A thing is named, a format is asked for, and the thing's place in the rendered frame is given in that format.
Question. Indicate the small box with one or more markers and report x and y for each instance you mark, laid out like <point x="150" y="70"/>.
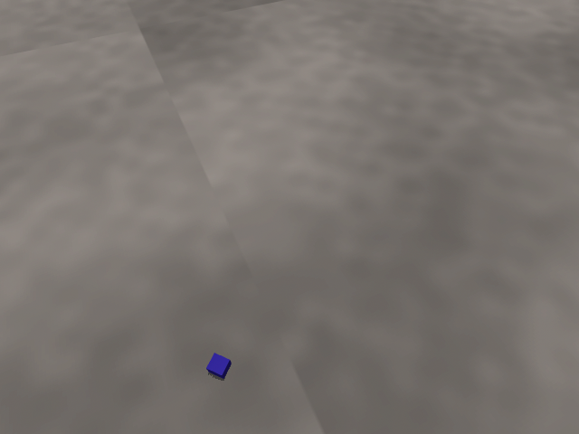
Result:
<point x="219" y="365"/>

